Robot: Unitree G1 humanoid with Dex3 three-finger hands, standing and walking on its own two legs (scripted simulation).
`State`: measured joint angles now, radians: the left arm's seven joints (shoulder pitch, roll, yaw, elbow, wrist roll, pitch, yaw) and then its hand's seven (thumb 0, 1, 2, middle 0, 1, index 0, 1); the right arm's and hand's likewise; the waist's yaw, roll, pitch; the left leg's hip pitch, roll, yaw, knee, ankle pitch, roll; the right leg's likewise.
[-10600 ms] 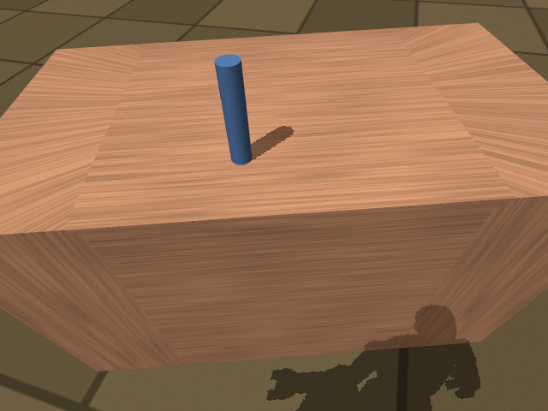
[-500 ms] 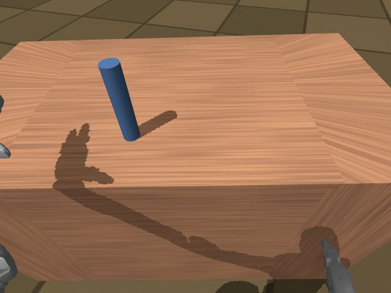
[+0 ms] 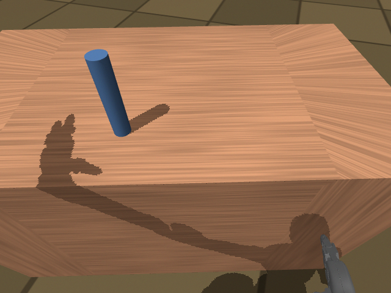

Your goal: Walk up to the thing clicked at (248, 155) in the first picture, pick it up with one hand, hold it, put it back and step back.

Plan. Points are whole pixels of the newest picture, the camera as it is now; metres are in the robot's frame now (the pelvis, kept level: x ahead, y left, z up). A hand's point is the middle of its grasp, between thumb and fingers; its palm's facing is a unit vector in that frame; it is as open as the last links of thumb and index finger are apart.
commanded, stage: go down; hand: left
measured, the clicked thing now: (111, 98) +0.50 +0.19 +0.14
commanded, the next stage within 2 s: approach in 0.66 s
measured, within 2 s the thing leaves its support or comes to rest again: neither
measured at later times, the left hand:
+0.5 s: hand out of the picture +0.40 +0.38 +0.23, palm faces +0.18 -0.98 -0.01, open 17.7 cm
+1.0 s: hand out of the picture +0.40 +0.36 +0.21, palm faces +0.14 -0.99 -0.01, open 17.7 cm
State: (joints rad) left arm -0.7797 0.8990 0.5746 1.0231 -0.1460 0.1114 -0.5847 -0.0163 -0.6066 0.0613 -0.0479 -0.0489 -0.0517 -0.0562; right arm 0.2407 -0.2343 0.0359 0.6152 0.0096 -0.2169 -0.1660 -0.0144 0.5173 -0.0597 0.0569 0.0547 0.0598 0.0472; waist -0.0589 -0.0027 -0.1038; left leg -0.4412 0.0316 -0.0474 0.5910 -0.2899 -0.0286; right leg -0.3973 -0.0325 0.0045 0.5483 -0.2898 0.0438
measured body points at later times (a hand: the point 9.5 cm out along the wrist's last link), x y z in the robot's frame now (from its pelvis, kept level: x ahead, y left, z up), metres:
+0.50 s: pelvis +0.00 +0.01 +0.00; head +0.03 +0.02 +0.45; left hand +0.38 +0.43 +0.23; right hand +0.16 -0.25 -0.07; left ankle +0.00 +0.14 -0.73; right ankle -0.01 -0.15 -0.73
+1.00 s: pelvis +0.00 +0.01 -0.01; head +0.03 +0.02 +0.44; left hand +0.39 +0.42 +0.21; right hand +0.15 -0.24 -0.07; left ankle +0.00 +0.14 -0.73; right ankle -0.01 -0.15 -0.73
